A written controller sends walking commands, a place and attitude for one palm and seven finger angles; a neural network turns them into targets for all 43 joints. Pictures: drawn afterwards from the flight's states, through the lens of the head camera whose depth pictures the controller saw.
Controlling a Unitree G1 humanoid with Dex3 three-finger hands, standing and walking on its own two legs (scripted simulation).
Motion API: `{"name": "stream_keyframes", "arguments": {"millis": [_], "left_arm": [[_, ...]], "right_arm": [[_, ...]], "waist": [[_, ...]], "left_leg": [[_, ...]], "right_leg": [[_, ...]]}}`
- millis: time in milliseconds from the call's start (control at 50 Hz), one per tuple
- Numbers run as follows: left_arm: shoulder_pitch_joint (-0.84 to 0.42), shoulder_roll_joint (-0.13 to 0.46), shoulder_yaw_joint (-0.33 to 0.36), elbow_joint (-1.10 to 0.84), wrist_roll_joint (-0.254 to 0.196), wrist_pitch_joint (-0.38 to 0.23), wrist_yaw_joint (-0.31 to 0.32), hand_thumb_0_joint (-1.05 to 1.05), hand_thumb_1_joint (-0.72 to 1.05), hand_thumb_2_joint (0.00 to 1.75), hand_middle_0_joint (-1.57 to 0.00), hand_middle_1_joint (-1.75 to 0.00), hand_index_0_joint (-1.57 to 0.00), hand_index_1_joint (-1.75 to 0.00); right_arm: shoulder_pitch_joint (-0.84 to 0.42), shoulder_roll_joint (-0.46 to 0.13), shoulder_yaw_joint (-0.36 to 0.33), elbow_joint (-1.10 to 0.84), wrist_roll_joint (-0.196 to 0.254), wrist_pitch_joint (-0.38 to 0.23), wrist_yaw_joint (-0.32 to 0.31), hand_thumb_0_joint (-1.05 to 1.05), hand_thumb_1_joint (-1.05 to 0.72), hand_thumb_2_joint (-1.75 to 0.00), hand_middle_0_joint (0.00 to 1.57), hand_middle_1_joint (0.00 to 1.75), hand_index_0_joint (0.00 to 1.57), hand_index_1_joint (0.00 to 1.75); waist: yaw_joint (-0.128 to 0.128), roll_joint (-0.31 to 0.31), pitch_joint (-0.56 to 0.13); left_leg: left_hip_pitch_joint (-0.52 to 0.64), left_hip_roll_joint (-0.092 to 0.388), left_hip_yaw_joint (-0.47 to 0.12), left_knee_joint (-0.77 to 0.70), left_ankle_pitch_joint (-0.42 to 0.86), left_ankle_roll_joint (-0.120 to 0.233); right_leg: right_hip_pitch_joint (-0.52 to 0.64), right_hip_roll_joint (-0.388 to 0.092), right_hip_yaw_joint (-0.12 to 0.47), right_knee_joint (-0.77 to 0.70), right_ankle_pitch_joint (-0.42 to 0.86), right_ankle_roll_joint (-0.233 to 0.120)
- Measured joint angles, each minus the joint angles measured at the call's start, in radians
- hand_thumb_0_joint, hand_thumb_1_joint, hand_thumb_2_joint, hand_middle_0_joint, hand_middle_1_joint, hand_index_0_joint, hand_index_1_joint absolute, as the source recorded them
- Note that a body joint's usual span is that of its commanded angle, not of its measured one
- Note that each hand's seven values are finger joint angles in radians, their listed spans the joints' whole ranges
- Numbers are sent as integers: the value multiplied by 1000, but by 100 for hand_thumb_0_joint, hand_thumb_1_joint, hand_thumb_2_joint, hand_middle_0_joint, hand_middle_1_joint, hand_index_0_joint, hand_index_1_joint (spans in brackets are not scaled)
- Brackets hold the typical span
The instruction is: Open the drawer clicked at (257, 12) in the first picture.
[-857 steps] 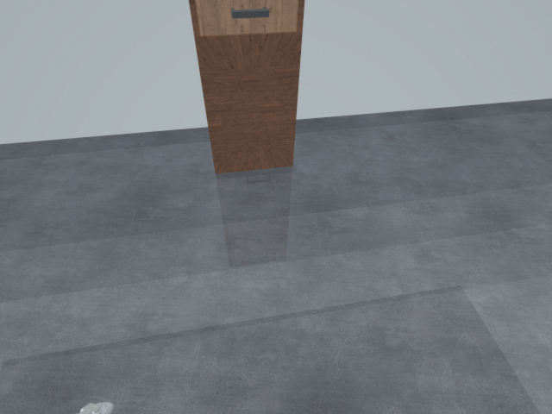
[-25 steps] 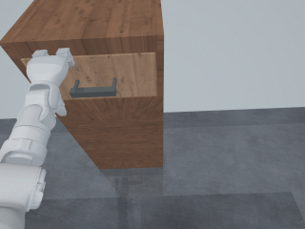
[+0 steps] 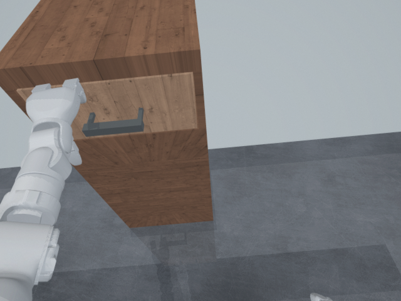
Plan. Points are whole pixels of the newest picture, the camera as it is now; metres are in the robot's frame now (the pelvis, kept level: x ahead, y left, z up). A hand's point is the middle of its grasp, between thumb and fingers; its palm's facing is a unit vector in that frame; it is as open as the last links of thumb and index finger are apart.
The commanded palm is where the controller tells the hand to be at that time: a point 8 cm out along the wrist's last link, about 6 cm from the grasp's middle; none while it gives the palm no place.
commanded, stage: move the hooked fingers above the handle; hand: left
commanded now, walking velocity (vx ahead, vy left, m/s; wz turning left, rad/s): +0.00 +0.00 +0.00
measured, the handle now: (115, 120) +0.50 +0.23 +0.05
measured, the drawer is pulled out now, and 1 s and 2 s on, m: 0.00 0.00 0.00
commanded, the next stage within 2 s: lower the fingers behind the handle in 0.42 s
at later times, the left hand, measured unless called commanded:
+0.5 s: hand (116, 112) +0.47 +0.19 +0.11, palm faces +0.12 +0.02 -0.99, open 13.8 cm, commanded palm +0.43 +0.27 +0.17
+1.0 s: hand (89, 136) +0.44 +0.26 +0.07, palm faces -0.04 -0.04 -1.00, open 13.9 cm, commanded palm +0.44 +0.27 +0.13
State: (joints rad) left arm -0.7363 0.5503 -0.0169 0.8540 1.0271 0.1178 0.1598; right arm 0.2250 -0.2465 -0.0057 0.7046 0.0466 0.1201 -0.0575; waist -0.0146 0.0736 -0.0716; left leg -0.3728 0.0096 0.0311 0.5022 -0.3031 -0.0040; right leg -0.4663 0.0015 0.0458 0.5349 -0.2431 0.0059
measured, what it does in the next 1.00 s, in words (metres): stands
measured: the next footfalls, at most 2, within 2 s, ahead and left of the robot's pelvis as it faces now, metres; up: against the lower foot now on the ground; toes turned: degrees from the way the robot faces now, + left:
none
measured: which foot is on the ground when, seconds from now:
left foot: down 0.00-1.00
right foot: down 0.00-1.00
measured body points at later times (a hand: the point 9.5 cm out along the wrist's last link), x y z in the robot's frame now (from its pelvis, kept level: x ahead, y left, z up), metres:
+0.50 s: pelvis -0.01 +0.01 +0.00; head +0.05 -0.02 +0.44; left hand +0.46 +0.19 +0.17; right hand +0.07 -0.24 -0.15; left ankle -0.04 +0.12 -0.73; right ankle +0.01 -0.12 -0.73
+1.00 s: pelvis -0.01 +0.01 -0.02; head +0.07 +0.03 +0.43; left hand +0.44 +0.27 +0.12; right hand +0.06 -0.30 -0.13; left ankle -0.04 +0.12 -0.73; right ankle +0.01 -0.12 -0.73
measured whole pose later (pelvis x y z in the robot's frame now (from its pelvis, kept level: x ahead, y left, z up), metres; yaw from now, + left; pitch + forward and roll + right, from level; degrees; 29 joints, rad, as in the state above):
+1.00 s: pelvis -0.01 +0.01 -0.02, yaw +4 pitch +14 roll -1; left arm -0.83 0.57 -0.12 0.83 1.00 -0.22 0.08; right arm 0.33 -0.32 -0.09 0.72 0.01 0.06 -0.07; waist -0.03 0.00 -0.08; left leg -0.58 -0.01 -0.04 0.70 -0.37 0.00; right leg -0.61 -0.02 -0.02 0.66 -0.29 0.01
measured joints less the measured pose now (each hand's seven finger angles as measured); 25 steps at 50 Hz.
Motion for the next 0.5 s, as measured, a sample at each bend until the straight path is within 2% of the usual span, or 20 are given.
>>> {"name": "stream_keyframes", "arguments": {"millis": [40,80,120,180,220,260,300,340,400,460,500], "left_arm": [[-4,26,-33,20,-28,36,-82,0,-49,30,-34,-121,-33,-122],[-15,35,-104,3,-59,35,-167,0,-49,30,-33,-121,-32,-122],[-30,17,-175,-39,-85,-16,-233,0,-49,30,-33,-121,-32,-121],[-45,-33,-226,-107,-102,-145,-273,0,-49,30,-32,-120,-32,-121],[-52,-59,-225,-148,-86,-228,-245,0,-49,30,-33,-121,-32,-121],[-63,-78,-192,-162,-66,-300,-181,0,-49,30,-33,-122,-32,-121],[-82,-86,-138,-144,-41,-323,-91,0,-49,30,-33,-122,-32,-121],[-104,-84,-109,-112,-32,-305,-21,0,-49,30,-38,-125,-32,-121],[-106,-100,-111,-84,4,-258,57,0,-49,30,-48,-131,-32,-120],[-95,-101,-113,-52,34,-176,81,0,-49,30,-47,-130,-31,-121],[-88,-101,-102,-26,17,-136,79,0,-49,30,-45,-128,-32,-122]], "right_arm": [[14,-3,-1,-9,8,4,-9,1,-90,-89,20,30,20,30],[32,-11,-8,-18,8,-4,-20,1,-90,-89,20,30,20,30],[44,-24,-14,-18,2,-23,-29,1,-90,-89,20,30,20,30],[39,-44,-24,-13,-11,-49,-39,1,-90,-89,20,30,20,30],[28,-50,-34,-18,-19,-62,-41,1,-90,-89,20,30,20,30],[18,-49,-41,-27,-24,-69,-35,1,-90,-89,20,30,20,30],[10,-42,-39,-35,-27,-69,-25,1,-91,-89,20,30,20,30],[10,-33,-34,-40,-26,-62,-14,1,-91,-89,20,30,20,30],[16,-22,-18,-25,-26,-35,2,1,-91,-89,20,30,20,30],[10,-6,3,-8,-19,-1,5,1,-91,-89,20,30,20,30],[6,7,18,1,-8,16,-2,1,-91,-89,20,30,20,30]], "waist": [[-1,-3,-3],[2,-12,2],[10,-25,12],[10,-43,25],[1,-52,27],[-13,-59,21],[-30,-62,11],[-38,-60,6],[-29,-44,0],[-26,-22,2],[-27,-11,6]], "left_leg": [[9,-3,-17,-6,4,0],[13,-8,-40,0,4,1],[8,-15,-62,16,0,2],[-14,-23,-79,52,-12,4],[-38,-26,-77,78,-22,6],[-65,-25,-67,100,-32,7],[-88,-22,-50,115,-40,9],[-103,-19,-35,120,-44,10],[-106,-15,-15,111,-38,11],[-82,-11,8,81,-24,14],[-56,-10,21,54,-12,14]], "right_leg": [[18,-5,-17,-10,-1,-1],[36,-12,-40,-13,-5,-1],[45,-20,-61,-9,-12,-1],[35,-29,-78,15,-23,1],[13,-31,-76,35,-30,3],[-18,-30,-65,56,-35,4],[-49,-26,-49,73,-37,6],[-71,-22,-33,80,-35,8],[-82,-17,-14,72,-23,13],[-72,-11,10,52,-6,15],[-55,-8,23,36,5,16]]}}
